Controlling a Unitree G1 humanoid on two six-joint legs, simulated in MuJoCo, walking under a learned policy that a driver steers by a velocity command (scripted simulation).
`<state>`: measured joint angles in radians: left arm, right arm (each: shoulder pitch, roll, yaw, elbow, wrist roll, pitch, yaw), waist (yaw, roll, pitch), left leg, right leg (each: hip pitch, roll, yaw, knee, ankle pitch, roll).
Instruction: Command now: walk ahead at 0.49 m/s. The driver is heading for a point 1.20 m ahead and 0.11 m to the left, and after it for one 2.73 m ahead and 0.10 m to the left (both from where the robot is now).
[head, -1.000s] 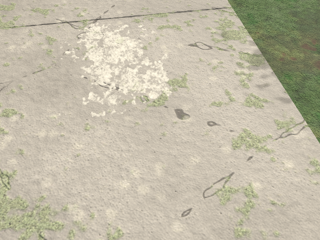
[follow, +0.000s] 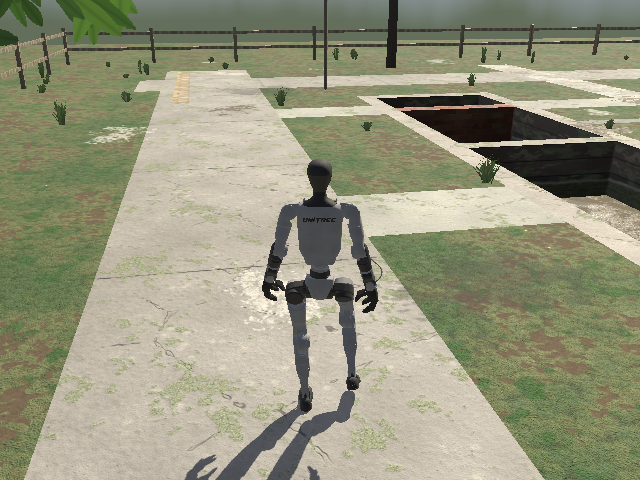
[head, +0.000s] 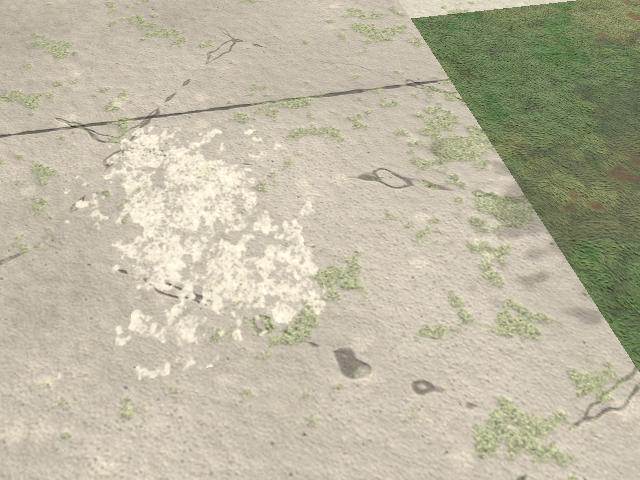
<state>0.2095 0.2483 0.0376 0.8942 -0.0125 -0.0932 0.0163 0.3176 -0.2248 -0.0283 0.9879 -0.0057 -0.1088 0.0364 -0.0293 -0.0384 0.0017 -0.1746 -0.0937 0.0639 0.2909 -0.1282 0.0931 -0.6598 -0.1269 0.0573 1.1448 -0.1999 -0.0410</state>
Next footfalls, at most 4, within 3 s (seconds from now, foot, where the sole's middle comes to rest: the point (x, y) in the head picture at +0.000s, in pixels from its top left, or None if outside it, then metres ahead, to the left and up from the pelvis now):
0.30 right None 0.34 -0.17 -0.78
0.86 left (290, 421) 0.65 0.07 -0.78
1.38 right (374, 320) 0.91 -0.14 -0.78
1.68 left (278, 349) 0.83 0.10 -0.78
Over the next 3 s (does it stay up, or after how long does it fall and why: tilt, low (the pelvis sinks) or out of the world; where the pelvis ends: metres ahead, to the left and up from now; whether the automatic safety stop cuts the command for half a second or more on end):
stays up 1.19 0.04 -0.01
